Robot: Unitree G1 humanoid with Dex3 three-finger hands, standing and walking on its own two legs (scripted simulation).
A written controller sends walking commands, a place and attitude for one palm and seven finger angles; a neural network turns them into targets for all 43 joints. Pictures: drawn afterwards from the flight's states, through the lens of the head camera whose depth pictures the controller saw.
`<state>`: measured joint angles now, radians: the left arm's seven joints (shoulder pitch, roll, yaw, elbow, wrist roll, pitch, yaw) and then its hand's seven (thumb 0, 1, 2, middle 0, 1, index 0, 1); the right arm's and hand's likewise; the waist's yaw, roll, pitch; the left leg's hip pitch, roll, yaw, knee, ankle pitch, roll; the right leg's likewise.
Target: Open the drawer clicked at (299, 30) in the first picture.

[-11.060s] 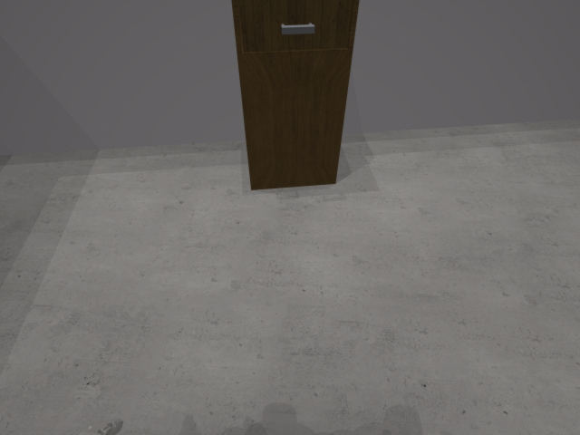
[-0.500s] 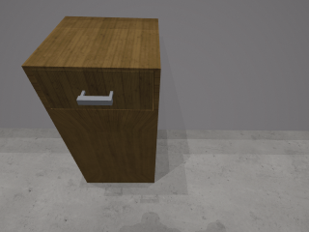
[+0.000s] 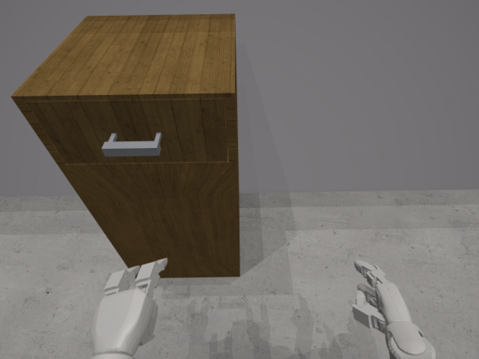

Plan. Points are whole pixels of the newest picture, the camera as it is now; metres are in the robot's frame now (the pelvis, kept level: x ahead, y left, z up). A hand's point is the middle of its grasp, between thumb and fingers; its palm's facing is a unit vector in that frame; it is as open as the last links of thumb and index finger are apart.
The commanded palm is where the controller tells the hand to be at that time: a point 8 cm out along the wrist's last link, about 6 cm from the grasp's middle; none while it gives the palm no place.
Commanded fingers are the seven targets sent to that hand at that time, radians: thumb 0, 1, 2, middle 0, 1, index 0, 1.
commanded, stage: raise the hand with hooked fingers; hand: left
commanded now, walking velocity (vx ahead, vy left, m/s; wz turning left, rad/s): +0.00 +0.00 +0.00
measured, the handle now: (134, 142) +0.52 +0.31 +0.05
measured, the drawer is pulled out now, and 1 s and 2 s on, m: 0.00 0.00 0.00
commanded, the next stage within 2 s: move the hooked fingers above the handle in 1.48 s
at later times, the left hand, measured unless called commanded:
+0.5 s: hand (119, 262) +0.24 +0.22 +0.05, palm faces +0.01 -0.10 -1.00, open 11.5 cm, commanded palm +0.22 +0.23 +0.12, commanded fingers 0.00 -0.20 0.43 -0.28 -1.00 -0.28 -1.00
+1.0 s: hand (80, 187) +0.30 +0.28 +0.16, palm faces +0.16 -0.06 -0.99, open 13.8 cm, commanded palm +0.27 +0.27 +0.21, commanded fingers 0.00 -0.50 0.30 -0.30 -1.20 -0.30 -1.20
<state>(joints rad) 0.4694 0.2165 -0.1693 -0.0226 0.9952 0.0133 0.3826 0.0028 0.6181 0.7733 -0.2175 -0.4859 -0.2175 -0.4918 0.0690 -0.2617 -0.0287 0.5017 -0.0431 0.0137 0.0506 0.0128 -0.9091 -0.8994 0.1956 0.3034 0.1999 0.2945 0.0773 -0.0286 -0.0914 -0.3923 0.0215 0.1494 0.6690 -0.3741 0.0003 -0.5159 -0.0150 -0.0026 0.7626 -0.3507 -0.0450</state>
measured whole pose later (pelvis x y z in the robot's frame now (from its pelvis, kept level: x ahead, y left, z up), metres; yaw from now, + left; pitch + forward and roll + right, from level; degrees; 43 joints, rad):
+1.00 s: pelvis +0.00 +0.03 +0.02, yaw +1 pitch -2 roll +1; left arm -0.14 0.47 -0.09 -0.01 0.93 0.21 0.03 0.00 -0.47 0.31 -0.32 -1.18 -0.31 -1.18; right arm 0.06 -0.23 0.04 0.61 0.02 0.08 -0.03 0.01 -0.90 -0.90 0.20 0.30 0.20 0.29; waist 0.09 0.08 -0.01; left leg -0.13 -0.04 0.02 0.44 -0.27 0.03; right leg -0.21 -0.03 -0.01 0.49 -0.23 0.00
